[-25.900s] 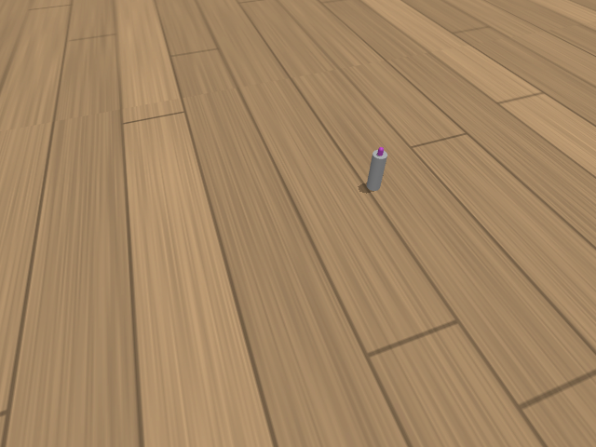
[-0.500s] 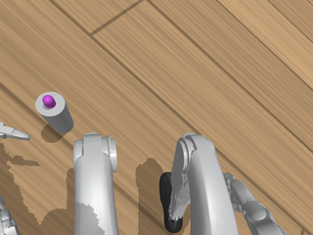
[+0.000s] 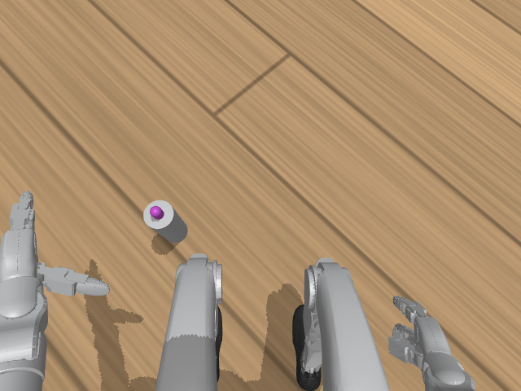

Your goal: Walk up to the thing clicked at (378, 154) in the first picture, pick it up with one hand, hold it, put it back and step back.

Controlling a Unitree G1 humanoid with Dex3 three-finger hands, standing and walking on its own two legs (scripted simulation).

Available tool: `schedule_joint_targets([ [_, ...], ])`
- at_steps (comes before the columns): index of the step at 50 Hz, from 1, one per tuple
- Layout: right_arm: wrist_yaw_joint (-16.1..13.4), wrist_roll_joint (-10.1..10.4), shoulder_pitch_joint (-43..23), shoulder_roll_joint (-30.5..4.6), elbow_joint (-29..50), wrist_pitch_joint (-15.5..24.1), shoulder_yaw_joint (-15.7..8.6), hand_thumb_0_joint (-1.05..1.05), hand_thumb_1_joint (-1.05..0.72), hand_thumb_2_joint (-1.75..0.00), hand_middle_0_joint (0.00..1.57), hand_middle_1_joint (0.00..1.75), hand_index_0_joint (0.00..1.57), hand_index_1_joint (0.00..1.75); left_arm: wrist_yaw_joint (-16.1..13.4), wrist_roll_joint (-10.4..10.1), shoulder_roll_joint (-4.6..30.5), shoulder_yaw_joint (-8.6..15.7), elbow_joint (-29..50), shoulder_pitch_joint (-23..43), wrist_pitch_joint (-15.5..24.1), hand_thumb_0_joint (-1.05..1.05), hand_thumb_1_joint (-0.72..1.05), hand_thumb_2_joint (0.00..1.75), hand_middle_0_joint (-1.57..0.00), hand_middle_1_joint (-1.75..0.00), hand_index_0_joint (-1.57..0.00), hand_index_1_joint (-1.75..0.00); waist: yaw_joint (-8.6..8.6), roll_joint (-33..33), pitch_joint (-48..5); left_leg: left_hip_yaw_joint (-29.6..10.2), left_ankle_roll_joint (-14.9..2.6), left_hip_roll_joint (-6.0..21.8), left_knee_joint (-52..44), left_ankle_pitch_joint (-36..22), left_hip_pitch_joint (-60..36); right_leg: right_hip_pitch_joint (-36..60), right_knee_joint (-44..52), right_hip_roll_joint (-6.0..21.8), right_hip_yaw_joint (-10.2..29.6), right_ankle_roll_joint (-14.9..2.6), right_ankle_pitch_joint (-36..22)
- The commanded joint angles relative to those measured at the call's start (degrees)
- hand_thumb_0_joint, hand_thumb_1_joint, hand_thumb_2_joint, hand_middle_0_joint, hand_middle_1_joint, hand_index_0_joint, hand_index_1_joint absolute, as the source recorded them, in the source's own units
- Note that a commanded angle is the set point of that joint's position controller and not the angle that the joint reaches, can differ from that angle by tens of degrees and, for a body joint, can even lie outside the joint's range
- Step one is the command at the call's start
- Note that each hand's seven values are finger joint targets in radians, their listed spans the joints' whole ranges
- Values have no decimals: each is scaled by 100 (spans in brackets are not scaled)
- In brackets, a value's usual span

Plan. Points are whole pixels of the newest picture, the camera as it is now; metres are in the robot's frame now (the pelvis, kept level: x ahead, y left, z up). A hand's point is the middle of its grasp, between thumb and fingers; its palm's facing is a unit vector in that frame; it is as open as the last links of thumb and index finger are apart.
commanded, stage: home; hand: left
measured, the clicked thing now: (166, 222) +0.41 +0.25 -0.38
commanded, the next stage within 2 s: none
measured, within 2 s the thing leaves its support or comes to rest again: neither
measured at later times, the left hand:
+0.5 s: hand (49, 279) +0.25 +0.22 +0.12, palm faces +0.20 -0.92 -0.33, open 17.5 cm
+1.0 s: hand (48, 306) +0.23 +0.19 +0.16, palm faces +0.18 -0.94 -0.29, open 17.7 cm
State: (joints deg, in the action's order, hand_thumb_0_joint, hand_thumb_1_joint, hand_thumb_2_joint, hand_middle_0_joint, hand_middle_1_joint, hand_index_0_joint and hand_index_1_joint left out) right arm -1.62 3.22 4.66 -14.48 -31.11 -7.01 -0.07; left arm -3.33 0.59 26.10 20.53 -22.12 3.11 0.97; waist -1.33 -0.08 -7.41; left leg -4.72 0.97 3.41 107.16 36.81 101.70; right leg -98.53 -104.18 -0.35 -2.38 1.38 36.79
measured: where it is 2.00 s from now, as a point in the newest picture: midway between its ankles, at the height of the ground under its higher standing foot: (258, 361)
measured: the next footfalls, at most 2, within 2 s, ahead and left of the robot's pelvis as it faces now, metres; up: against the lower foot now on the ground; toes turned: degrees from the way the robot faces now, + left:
none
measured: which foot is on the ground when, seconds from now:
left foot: down 0.00-1.00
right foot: down 0.00-1.00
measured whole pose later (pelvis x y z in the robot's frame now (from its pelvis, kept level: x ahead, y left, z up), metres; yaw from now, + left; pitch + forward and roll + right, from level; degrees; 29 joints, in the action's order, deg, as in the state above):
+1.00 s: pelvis +0.08 +0.00 +0.22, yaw +5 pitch +8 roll -2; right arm -10.2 0.6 15.2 -12.0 -27.7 6.0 1.6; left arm -8.8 -0.6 11.8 -0.9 1.1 -26.9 -15.4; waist -1.5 -1.9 -5.9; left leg -2.4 1.3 2.7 55.9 26.9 37.4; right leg -34.0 -52.9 0.8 -3.0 0.9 27.1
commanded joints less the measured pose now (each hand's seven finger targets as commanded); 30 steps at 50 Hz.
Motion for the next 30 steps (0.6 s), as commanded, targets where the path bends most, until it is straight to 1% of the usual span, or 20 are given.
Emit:
schedule_joint_targets([
  [1,-337,24,342,-874,735,309,-363,0,-90,-90,20,30,20,30,-448,-39,1703,726,1424,-270,-129,0,-54,6,-5,-5,-5,-5,206,-588,-3407,234,-230,-189,-2252,-1012,-3329,2831,2085,-120,45,-256,-1034],
  [2,-386,-4,381,-780,723,370,-313,0,-90,-90,20,30,20,30,-475,-54,1330,432,1312,-486,-221,0,-55,5,-5,-5,-5,-5,121,-609,-3188,300,-246,-199,-2314,-1181,-3391,3010,2268,-122,84,-247,-1220],
  [3,-429,-17,440,-740,692,427,-284,0,-90,-90,20,30,20,30,-504,-62,1122,267,1280,-519,-292,0,-57,4,-5,-5,-5,-5,42,-615,-2972,318,-253,-208,-2465,-1260,-3525,3154,2440,-114,85,-254,-1315],
  [4,-477,-37,518,-711,626,492,-285,0,-90,-90,20,30,20,30,-535,-48,900,92,1176,-638,-365,0,-56,5,-5,-5,-5,-5,27,-609,-2751,339,-242,-204,-2597,-1410,-3711,3274,2616,-110,81,-259,-1457],
  [5,-510,-54,564,-686,613,548,-278,0,-90,-90,20,30,20,30,-549,-45,684,-110,1173,-647,-424,0,-58,4,-5,-5,-5,-5,-67,-682,-2564,344,-233,-202,-2765,-1440,-3890,3381,2795,-98,71,-266,-1497],
  [6,-535,-63,590,-680,597,605,-259,0,-90,-90,20,30,20,30,-570,-47,635,-189,1119,-599,-475,0,-59,3,-5,-5,-5,-4,-88,-650,-2342,338,-229,-199,-2934,-1382,-3952,3450,2993,-85,70,-267,-1429],
  [7,-563,-59,604,-674,642,661,-260,0,-90,-90,20,30,20,30,-591,-64,580,-244,1172,-741,-543,0,-59,3,-5,-5,-5,-5,-40,-642,-2229,338,-215,-200,-3128,-1301,-4055,3634,3201,-66,91,-265,-1336],
  [8,-581,-64,639,-669,652,710,-258,0,-90,-90,20,30,20,30,-612,-60,421,-405,1150,-804,-603,0,-61,1,-4,-4,-4,-4,-112,-625,-2106,343,-196,-185,-3317,-1293,-4262,3753,3385,-59,76,-265,-1322],
  [11,-649,-59,742,-670,739,861,-239,0,-90,-90,20,30,20,30,-675,-79,216,-711,1439,-986,-776,0,-59,3,-5,-5,-5,-4,-83,-621,-2004,297,-143,-173,-3875,-1360,-4904,4193,3873,-37,-12,-265,-1359],
  [13,-707,-52,803,-647,786,942,-226,0,-90,-90,20,30,20,30,-729,-82,114,-849,1621,-1140,-906,0,-58,4,-5,-5,-5,-5,-116,-563,-1915,291,-129,-185,-4190,-1523,-5301,4591,4189,-36,-35,-248,-1534],
  [16,-782,-63,854,-580,848,1017,-197,0,-90,-90,20,30,20,30,-798,-93,27,-1009,1947,-1489,-1094,0,-57,4,-5,-5,-5,-5,-69,-539,-1700,323,-123,-209,-4609,-1868,-5732,5247,4607,-29,-53,-218,-1864],
  [17,-812,-74,867,-552,878,1039,-174,0,-90,-90,20,30,20,30,-816,-91,-97,-1112,2020,-1573,-1147,0,-57,5,-5,-5,-5,-5,-120,-592,-1619,336,-113,-214,-4747,-1879,-5890,5343,4722,-34,-50,-217,-1875],
  [18,-844,-68,878,-550,923,1063,-159,0,-90,-90,20,30,20,30,-832,-93,-82,-1144,2239,-1614,-1197,0,-56,5,-5,-5,-5,-5,-83,-621,-1574,333,-109,-216,-4909,-1944,-6067,5504,4840,-34,-75,-214,-1925],
  [21,-927,-82,914,-489,1010,1123,-136,0,-90,-90,20,30,20,30,-865,-112,-319,-1360,2541,-2144,-1351,0,-59,3,-5,-5,-5,-5,-59,-638,-1358,361,-101,-229,-5255,-2122,-6399,5905,5145,-53,-112,-206,-2106],
  [23,-970,-95,872,-446,1104,1166,-115,0,-90,-90,20,30,20,30,-874,-127,-485,-1544,2826,-2405,-1426,0,-59,3,-5,-5,-5,-5,-56,-619,-1135,367,-105,-244,-5439,-2117,-6517,6070,5337,-66,-142,-198,-2113],
  [24,-979,-100,846,-425,1164,1196,-92,0,-90,-90,20,30,20,30,-864,-143,-588,-1664,3000,-2501,-1457,0,-58,4,-5,-5,-5,-5,-67,-575,-975,367,-107,-244,-5550,-1988,-6535,6151,5431,-68,-172,-192,-2023],
  [25,-1002,-107,849,-407,1185,1233,-104,0,-90,-90,20,30,20,30,-865,-136,-608,-1663,3165,-2654,-1479,0,-57,4,-5,-5,-5,-5,-31,-566,-989,375,-107,-248,-5608,-2023,-6621,6216,5491,-80,-167,-199,-2043],
  [26,-1008,-123,839,-398,1214,1254,-92,0,-90,-90,20,30,20,30,-848,-136,-683,-1783,3239,-2684,-1497,0,-59,3,-5,-4,-5,-4,-73,-472,-834,367,-115,-243,-5671,-1992,-6629,6229,5565,-89,-196,-185,-2019],
  [29,-1011,-146,804,-381,1296,1327,-72,0,-90,-90,20,30,20,30,-797,-138,-750,-1848,3383,-2951,-1532,0,-61,2,-5,-4,-5,-4,-53,-194,-402,344,-133,-230,-5820,-1993,-6629,6283,5762,-98,-233,-159,-1982],
  [30,-1019,-160,822,-379,1316,1352,-86,0,-90,-90,20,30,20,30,-778,-121,-775,-1832,3426,-3069,-1527,0,-60,2,-5,-4,-5,-4,-55,-82,-475,361,-140,-236,-5817,-2073,-6679,6398,5807,-98,-206,-143,-2054],
])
